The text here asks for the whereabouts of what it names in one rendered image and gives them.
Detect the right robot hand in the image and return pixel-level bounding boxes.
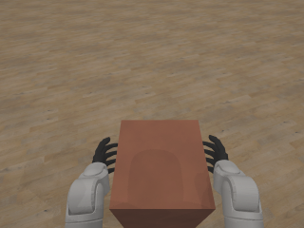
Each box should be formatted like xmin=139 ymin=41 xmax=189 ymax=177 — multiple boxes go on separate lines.
xmin=202 ymin=135 xmax=229 ymax=174

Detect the right robot forearm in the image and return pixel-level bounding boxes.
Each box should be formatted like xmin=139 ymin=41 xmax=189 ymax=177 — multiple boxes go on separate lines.
xmin=213 ymin=160 xmax=264 ymax=228

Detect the left robot forearm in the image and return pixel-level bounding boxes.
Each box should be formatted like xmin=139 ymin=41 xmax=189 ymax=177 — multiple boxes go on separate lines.
xmin=65 ymin=161 xmax=110 ymax=228

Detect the left robot hand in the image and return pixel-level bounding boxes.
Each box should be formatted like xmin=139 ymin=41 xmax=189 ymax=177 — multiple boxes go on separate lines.
xmin=92 ymin=137 xmax=118 ymax=174

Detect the carton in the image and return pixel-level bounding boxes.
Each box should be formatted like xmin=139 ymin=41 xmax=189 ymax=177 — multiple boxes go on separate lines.
xmin=109 ymin=120 xmax=216 ymax=228

